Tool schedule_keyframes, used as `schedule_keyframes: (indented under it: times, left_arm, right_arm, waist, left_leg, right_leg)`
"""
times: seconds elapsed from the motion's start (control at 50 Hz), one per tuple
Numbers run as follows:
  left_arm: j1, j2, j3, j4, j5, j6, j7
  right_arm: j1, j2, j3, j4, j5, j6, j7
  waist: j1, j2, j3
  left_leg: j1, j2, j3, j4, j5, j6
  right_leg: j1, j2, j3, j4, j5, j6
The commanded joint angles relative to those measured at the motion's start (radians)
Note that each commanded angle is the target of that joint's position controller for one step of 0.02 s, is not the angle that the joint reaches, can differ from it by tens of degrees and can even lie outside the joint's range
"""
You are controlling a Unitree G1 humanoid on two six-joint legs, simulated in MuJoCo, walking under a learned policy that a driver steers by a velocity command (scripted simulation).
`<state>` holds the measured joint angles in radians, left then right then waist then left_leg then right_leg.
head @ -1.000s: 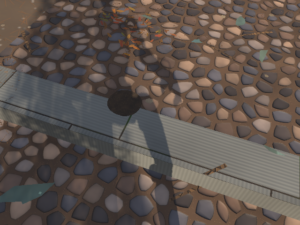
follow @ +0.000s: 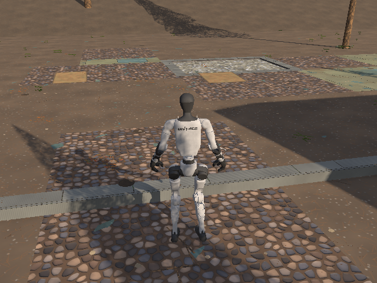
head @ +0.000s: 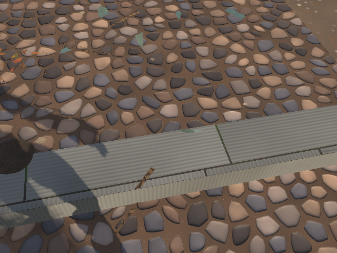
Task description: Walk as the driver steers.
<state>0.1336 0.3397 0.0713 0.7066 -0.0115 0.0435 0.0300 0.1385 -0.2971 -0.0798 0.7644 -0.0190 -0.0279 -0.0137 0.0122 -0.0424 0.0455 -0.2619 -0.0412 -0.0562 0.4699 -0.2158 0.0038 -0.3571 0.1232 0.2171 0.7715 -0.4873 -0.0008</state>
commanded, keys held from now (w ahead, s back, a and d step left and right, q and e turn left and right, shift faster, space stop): q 0.86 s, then w+q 0.08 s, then w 0.04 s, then w+e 0.02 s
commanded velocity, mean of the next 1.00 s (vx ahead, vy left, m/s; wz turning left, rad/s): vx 0.02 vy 0.00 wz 0.37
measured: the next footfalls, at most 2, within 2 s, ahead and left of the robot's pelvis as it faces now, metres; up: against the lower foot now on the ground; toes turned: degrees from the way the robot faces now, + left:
right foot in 0.24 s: +0.02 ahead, -0.13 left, +0.00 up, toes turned +8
left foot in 0.60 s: +0.01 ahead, +0.14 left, +0.00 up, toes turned +17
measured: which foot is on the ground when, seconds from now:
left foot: down 0.00-0.28, up 0.30-0.58, down 0.60-1.00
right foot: up 0.00-0.22, down 0.24-0.60, up 0.62-1.00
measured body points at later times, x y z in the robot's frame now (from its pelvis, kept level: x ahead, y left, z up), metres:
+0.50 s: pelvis -0.01 +0.00 +0.00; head +0.03 +0.01 +0.45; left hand +0.06 +0.31 -0.11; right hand +0.19 -0.26 -0.10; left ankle -0.03 +0.12 -0.70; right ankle -0.02 -0.14 -0.74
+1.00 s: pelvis +0.00 +0.04 +0.01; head +0.02 +0.06 +0.45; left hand +0.01 +0.36 -0.10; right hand +0.26 -0.16 -0.08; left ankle -0.02 +0.12 -0.74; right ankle +0.09 -0.09 -0.71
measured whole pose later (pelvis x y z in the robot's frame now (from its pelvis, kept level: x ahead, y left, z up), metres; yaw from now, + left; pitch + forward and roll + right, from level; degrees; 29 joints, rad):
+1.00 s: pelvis +0.00 +0.04 +0.01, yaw +28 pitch +1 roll -2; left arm 0.14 0.32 0.07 0.75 -0.01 -0.02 0.02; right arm 0.19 -0.32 -0.06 0.67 0.01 0.02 -0.02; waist -0.02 0.00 0.03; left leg -0.27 -0.10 -0.18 0.46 -0.21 0.07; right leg -0.38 0.02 0.09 0.69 -0.35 0.07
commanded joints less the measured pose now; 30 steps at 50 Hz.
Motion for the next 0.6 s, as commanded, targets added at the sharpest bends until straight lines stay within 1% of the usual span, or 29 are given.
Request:
schedule_keyframes:
  times: [0.02,0.04,0.06,0.08,0.1,0.12,0.14,0.16,0.18,0.2,0.22,0.24,0.26,0.28,0.3,0.32,0.34,0.36,0.38,0.4,0.42,0.46,0.48,0.52,0.54,0.56,0.58,0.6]
  left_arm:
    - [0.065,0.155,0.049,-0.033,0.007,-0.014,0.008]
    - [0.068,0.116,0.04,-0.018,0.014,-0.006,0.013]
    - [0.069,0.074,0.026,-0.011,0.02,-0.002,0.011]
    - [0.066,0.037,0.012,-0.009,0.025,-0.003,0.005]
    - [0.041,0.018,0.002,-0.014,0.026,-0.009,0.001]
    - [0.003,0.011,-0.002,-0.021,0.023,-0.016,0.0]
    - [-0.017,0.026,0.002,-0.022,0.013,-0.021,0.002]
    - [-0.01,0.048,0.01,-0.014,0.002,-0.024,0.004]
    - [0.009,0.059,0.015,-0.004,-0.005,-0.025,0.007]
    - [0.034,0.064,0.018,0.01,-0.005,-0.027,0.009]
    - [0.049,0.077,0.023,0.017,-0.002,-0.028,0.01]
    - [0.065,0.106,0.031,0.016,0.006,-0.029,0.015]
    - [0.085,0.163,0.045,0.017,0.021,-0.026,0.02]
    - [0.089,0.178,0.055,0.029,0.026,-0.019,0.016]
    - [0.073,0.149,0.048,0.017,0.033,-0.019,0.013]
    - [0.049,0.118,0.039,0.003,0.04,-0.024,0.017]
    - [0.032,0.097,0.029,-0.005,0.039,-0.031,0.022]
    - [0.0,0.09,0.025,-0.007,0.026,-0.041,0.023]
    - [-0.022,0.09,0.026,-0.003,0.012,-0.048,0.023]
    - [-0.02,0.097,0.029,0.003,0.007,-0.049,0.023]
    - [-0.012,0.107,0.033,0.01,0.008,-0.046,0.023]
    - [-0.011,0.122,0.039,0.015,0.01,-0.035,0.025]
    - [-0.008,0.134,0.042,0.015,0.01,-0.031,0.025]
    - [-0.001,0.158,0.049,0.02,0.002,-0.025,0.02]
    - [-0.006,0.166,0.051,0.021,-0.005,-0.025,0.017]
    - [-0.02,0.166,0.05,0.021,-0.015,-0.027,0.014]
    - [0.008,0.144,0.045,0.034,-0.02,-0.034,0.009]
    - [0.069,0.105,0.035,0.052,0.005,-0.044,-0.001]
  right_arm:
    - [-0.048,-0.115,-0.014,-0.072,0.001,-0.018,0.002]
    - [-0.069,-0.088,-0.001,-0.069,0.012,-0.02,0.005]
    - [-0.083,-0.059,0.015,-0.057,0.015,-0.022,0.008]
    - [-0.084,-0.056,0.022,-0.044,0.016,-0.019,0.011]
    - [-0.074,-0.079,0.016,-0.036,0.019,-0.011,0.011]
    - [-0.046,-0.118,0.004,-0.03,0.021,-0.001,0.008]
    - [-0.009,-0.158,-0.007,-0.025,0.022,0.008,0.005]
    - [0.009,-0.183,-0.014,-0.024,0.026,0.015,0.003]
    - [0.003,-0.194,-0.017,-0.027,0.034,0.019,0.002]
    - [-0.009,-0.197,-0.018,-0.03,0.045,0.022,0.0]
    - [-0.007,-0.193,-0.017,-0.031,0.052,0.022,-0.003]
    - [-0.001,-0.176,-0.012,-0.031,0.051,0.018,-0.004]
    - [-0.009,-0.138,-0.003,-0.051,0.042,0.007,-0.002]
    - [-0.021,-0.109,0.003,-0.056,0.047,0.003,-0.001]
    - [-0.021,-0.121,0.002,-0.057,0.043,0.004,-0.001]
    - [-0.023,-0.144,-0.012,-0.057,0.044,0.01,-0.001]
    - [-0.006,-0.164,-0.026,-0.05,0.048,0.021,-0.003]
    - [0.02,-0.155,-0.03,-0.045,0.048,0.036,-0.003]
    - [0.027,-0.127,-0.023,-0.045,0.045,0.047,-0.003]
    - [0.012,-0.108,-0.016,-0.052,0.042,0.054,-0.001]
    - [-0.005,-0.096,-0.009,-0.065,0.041,0.056,0.005]
    - [-0.032,-0.085,0.001,-0.093,0.045,0.056,0.023]
    - [-0.044,-0.088,0.004,-0.106,0.047,0.056,0.031]
    - [-0.033,-0.116,-0.004,-0.119,0.049,0.06,0.045]
    - [-0.011,-0.126,-0.009,-0.118,0.047,0.062,0.049]
    - [0.027,-0.13,-0.014,-0.109,0.043,0.066,0.05]
    - [0.069,-0.148,-0.026,-0.097,0.038,0.068,0.043]
    - [0.111,-0.211,-0.048,-0.098,0.039,0.07,0.027]
  waist:
    - [0.028,0.164,-0.095]
    - [0.031,0.155,-0.086]
    - [0.036,0.163,-0.082]
    - [0.042,0.184,-0.08]
    - [0.025,0.213,-0.076]
    - [-0.004,0.228,-0.074]
    - [-0.028,0.234,-0.078]
    - [-0.034,0.238,-0.087]
    - [-0.024,0.237,-0.088]
    - [-0.008,0.235,-0.085]
    - [-0.001,0.225,-0.091]
    - [0.003,0.19,-0.116]
    - [-0.007,0.069,-0.143]
    - [-0.007,-0.093,-0.129]
    - [0.01,-0.149,-0.106]
    - [0.021,-0.176,-0.089]
    - [0.011,-0.14,-0.072]
    - [-0.015,-0.099,-0.054]
    - [-0.026,-0.084,-0.039]
    - [-0.016,-0.087,-0.031]
    - [-0.005,-0.097,-0.033]
    - [0.011,-0.118,-0.058]
    - [0.018,-0.126,-0.069]
    - [0.018,-0.129,-0.085]
    - [0.005,-0.122,-0.088]
    - [-0.021,-0.108,-0.091]
    - [-0.035,-0.072,-0.102]
    - [-0.037,0.088,-0.127]
  left_leg:
    - [0.12,0.337,-0.334,-0.154,0.338,0.242]
    - [0.113,0.284,-0.278,-0.153,0.276,0.203]
    - [0.098,0.254,-0.244,-0.152,0.29,0.189]
    - [0.086,0.216,-0.201,-0.157,0.308,0.177]
    - [0.09,0.19,-0.182,-0.148,0.335,0.171]
    - [0.102,0.179,-0.189,-0.129,0.354,0.172]
    - [0.127,0.186,-0.22,-0.115,0.362,0.181]
    - [0.15,0.197,-0.258,-0.111,0.359,0.189]
    - [0.157,0.201,-0.285,-0.106,0.349,0.189]
    - [0.146,0.195,-0.301,-0.099,0.343,0.18]
    - [0.113,0.186,-0.311,-0.093,0.336,0.159]
    - [0.037,0.173,-0.3,-0.072,0.299,0.124]
    - [-0.065,0.116,-0.22,-0.002,0.22,0.076]
    - [-0.132,0.015,-0.087,0.097,0.018,0.022]
    - [-0.194,-0.012,-0.033,0.205,-0.17,-0.01]
    - [-0.251,-0.003,-0.013,0.395,-0.362,-0.027]
    - [-0.284,0.011,-0.023,0.559,-0.416,-0.044]
    - [-0.303,0.035,-0.042,0.612,-0.384,-0.055]
    - [-0.317,0.052,-0.038,0.588,-0.331,-0.065]
    - [-0.321,0.056,-0.014,0.558,-0.286,-0.077]
    - [-0.31,0.062,0.012,0.522,-0.255,-0.088]
    - [-0.232,0.074,0.054,0.406,-0.213,-0.091]
    - [-0.191,0.076,0.069,0.349,-0.197,-0.085]
    - [-0.125,0.066,0.099,0.252,-0.167,-0.064]
    - [-0.086,0.057,0.117,0.188,-0.125,-0.048]
    - [-0.019,0.04,0.138,0.09,-0.043,-0.025]
    - [0.08,0.017,0.127,0.002,0.041,0.006]
    - [0.242,0.09,-0.013,-0.057,0.312,0.055]
  right_leg:
    - [-0.128,-0.045,0.0,0.354,-0.095,0.056]
    - [-0.115,-0.055,0.006,0.326,-0.047,0.071]
    - [-0.075,-0.077,0.001,0.257,-0.002,0.087]
    - [-0.024,-0.103,-0.062,0.148,0.023,0.101]
    - [0.013,-0.109,-0.118,0.037,0.027,0.11]
    - [0.039,-0.101,-0.148,-0.054,0.019,0.112]
    - [0.051,-0.084,-0.161,-0.118,0.025,0.111]
    - [0.064,-0.074,-0.164,-0.18,0.066,0.105]
    - [0.087,-0.068,-0.167,-0.264,0.126,0.093]
    - [0.129,-0.061,-0.175,-0.369,0.206,0.075]
    - [0.195,-0.07,-0.166,-0.435,0.282,0.051]
    - [0.294,-0.123,-0.136,-0.425,0.356,0.023]
    - [0.367,-0.22,-0.073,-0.367,0.486,-0.031]
    - [0.346,-0.289,-0.001,-0.393,0.521,-0.113]
    - [0.339,-0.393,0.09,-0.441,0.574,-0.192]
    - [0.332,-0.465,0.137,-0.462,0.661,-0.25]
    - [0.313,-0.487,0.128,-0.459,0.751,-0.272]
    - [0.303,-0.472,0.073,-0.444,0.781,-0.253]
    - [0.307,-0.439,0.013,-0.437,0.78,-0.223]
    - [0.315,-0.416,-0.03,-0.438,0.781,-0.211]
    - [0.32,-0.403,-0.063,-0.438,0.787,-0.209]
    - [0.314,-0.386,-0.125,-0.428,0.781,-0.201]
    - [0.308,-0.391,-0.139,-0.423,0.784,-0.198]
    - [0.304,-0.409,-0.147,-0.399,0.77,-0.188]
    - [0.292,-0.413,-0.157,-0.374,0.745,-0.176]
    - [0.261,-0.404,-0.181,-0.329,0.701,-0.15]
    - [0.207,-0.371,-0.219,-0.249,0.606,-0.105]
    - [0.065,-0.304,-0.304,-0.06,0.399,-0.022]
